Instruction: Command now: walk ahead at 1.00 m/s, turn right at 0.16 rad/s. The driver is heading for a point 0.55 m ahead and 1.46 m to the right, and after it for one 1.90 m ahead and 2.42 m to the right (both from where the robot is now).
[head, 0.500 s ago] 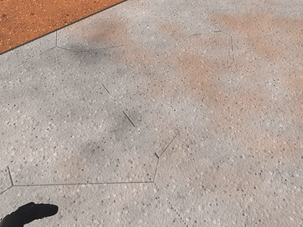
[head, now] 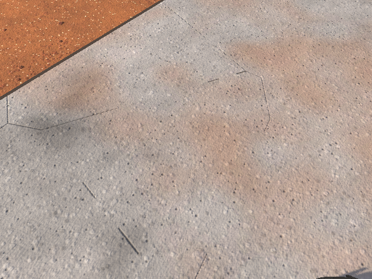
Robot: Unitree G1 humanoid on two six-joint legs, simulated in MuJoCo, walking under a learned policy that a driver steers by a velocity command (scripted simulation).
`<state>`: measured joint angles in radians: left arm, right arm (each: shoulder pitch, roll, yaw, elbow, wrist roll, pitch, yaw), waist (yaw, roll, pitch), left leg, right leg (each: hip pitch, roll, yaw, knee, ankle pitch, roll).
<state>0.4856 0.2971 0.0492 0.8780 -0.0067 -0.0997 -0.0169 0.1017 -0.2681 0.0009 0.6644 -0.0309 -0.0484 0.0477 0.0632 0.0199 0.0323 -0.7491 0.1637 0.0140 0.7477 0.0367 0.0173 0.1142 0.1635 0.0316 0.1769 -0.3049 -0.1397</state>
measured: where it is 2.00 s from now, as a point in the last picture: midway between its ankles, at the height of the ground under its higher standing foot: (321, 116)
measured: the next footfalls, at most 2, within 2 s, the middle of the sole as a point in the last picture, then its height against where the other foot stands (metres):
left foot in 0.12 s outside the picture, level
right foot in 0.60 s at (233, 208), level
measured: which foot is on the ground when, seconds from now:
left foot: up 0.00-0.10, down 0.12-0.60, up 0.62-1.00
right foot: down 0.00-0.12, up 0.14-0.58, down 0.60-1.00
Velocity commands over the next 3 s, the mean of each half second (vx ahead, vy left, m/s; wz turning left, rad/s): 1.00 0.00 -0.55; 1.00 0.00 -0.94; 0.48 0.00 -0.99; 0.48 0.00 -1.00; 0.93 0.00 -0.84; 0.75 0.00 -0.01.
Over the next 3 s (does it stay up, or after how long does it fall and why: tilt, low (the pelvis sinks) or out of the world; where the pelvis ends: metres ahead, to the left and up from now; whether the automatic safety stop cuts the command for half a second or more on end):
stays up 0.83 -1.20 0.00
